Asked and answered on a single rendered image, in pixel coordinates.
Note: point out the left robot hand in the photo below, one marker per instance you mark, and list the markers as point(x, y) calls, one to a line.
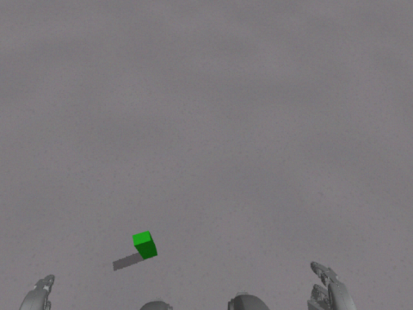
point(38, 298)

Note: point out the right robot hand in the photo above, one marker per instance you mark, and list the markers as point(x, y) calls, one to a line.
point(337, 297)

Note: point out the carton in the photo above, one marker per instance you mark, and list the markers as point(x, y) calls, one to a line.
point(144, 243)

